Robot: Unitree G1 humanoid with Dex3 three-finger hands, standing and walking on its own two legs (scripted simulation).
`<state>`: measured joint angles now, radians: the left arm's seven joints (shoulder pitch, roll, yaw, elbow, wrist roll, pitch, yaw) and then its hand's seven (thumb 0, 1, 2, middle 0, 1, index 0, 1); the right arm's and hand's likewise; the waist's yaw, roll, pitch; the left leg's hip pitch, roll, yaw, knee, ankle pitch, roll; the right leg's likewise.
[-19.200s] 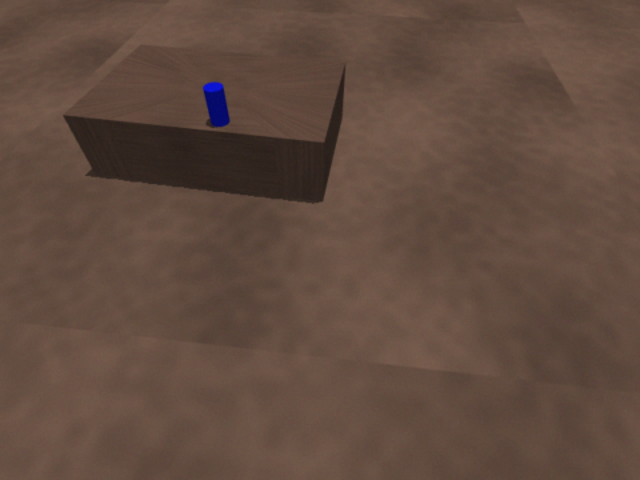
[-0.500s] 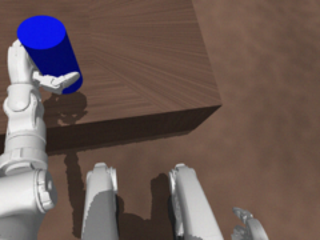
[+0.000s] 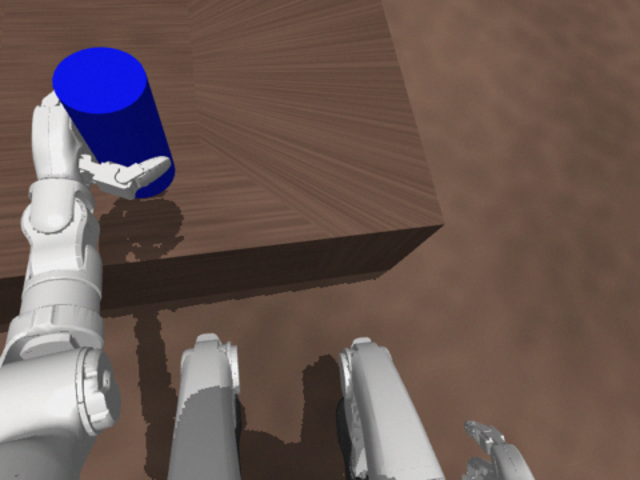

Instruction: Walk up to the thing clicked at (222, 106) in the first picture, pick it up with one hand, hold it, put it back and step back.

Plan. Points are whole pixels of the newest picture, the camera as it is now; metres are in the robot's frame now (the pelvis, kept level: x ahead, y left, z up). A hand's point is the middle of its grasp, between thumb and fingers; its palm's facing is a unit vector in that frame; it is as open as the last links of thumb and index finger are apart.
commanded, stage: lift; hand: left
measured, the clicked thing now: (125, 133) +0.50 +0.22 +0.02
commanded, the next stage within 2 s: hold in 1.60 s
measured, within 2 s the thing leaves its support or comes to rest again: neither
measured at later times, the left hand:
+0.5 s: hand (87, 139) +0.43 +0.21 +0.11, palm faces +0.10 -0.99 -0.03, open 10.8 cm
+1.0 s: hand (35, 122) +0.39 +0.20 +0.19, palm faces +0.11 -0.99 -0.02, open 10.8 cm
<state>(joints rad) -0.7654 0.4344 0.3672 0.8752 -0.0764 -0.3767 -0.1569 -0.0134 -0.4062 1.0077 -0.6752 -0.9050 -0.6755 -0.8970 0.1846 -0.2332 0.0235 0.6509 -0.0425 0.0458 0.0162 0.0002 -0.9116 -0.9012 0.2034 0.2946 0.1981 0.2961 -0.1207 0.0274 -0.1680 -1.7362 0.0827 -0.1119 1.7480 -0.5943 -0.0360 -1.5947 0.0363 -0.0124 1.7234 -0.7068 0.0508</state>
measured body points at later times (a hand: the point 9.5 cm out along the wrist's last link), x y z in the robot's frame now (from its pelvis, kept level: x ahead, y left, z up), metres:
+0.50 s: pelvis +0.02 +0.00 +0.08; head +0.15 +0.03 +0.51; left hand +0.42 +0.26 +0.11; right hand +0.15 -0.25 -0.04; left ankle +0.07 +0.14 -0.50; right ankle +0.04 -0.15 -0.50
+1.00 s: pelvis +0.03 +0.00 +0.15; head +0.12 +0.02 +0.60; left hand +0.38 +0.25 +0.19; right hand +0.18 -0.24 +0.04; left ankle +0.07 +0.14 -0.50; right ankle +0.04 -0.15 -0.50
